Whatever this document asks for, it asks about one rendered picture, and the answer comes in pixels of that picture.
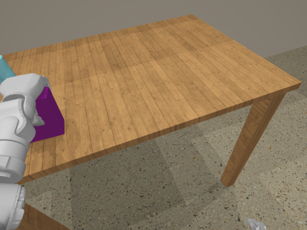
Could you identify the robot left hand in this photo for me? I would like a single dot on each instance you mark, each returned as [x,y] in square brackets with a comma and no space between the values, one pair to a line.
[31,84]

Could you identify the sponge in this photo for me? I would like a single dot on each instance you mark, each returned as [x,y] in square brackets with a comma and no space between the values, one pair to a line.
[48,110]

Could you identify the robot right hand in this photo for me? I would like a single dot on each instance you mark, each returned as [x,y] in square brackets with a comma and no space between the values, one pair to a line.
[255,225]

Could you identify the table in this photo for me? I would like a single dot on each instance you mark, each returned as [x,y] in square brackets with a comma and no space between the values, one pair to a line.
[121,88]

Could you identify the robot left upper arm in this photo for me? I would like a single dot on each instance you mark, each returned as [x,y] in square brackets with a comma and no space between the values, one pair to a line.
[11,205]

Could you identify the left robot forearm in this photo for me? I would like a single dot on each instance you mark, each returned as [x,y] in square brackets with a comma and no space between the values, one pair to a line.
[17,110]

